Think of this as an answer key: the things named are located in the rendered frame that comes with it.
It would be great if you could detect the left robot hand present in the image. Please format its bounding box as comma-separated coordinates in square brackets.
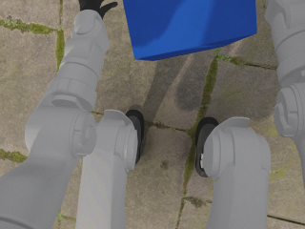
[78, 0, 118, 20]

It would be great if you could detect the left robot forearm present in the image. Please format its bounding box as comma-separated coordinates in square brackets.
[24, 10, 111, 146]

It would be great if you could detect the carton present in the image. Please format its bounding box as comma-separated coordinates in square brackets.
[122, 0, 257, 61]

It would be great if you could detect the robot left upper arm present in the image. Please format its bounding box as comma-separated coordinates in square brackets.
[0, 105, 97, 229]

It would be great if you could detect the left robot foot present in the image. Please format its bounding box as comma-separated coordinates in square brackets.
[125, 110, 145, 165]

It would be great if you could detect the robot foot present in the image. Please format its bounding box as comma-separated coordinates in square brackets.
[194, 116, 219, 177]
[125, 110, 145, 165]

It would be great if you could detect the right robot foot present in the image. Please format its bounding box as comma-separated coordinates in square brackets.
[194, 116, 219, 177]

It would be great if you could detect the robot right upper arm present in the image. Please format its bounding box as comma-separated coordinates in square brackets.
[274, 82, 305, 190]

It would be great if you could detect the right robot forearm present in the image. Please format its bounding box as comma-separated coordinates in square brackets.
[264, 0, 305, 89]

